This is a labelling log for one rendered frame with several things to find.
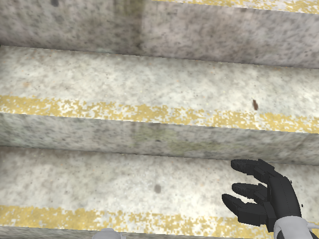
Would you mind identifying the robot right hand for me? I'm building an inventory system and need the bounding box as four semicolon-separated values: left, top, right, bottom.
221;158;303;233

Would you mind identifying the right robot forearm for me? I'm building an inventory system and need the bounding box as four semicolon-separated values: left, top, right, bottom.
273;215;319;239

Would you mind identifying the robot left shin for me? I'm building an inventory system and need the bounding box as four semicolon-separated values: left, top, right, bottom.
92;228;114;239

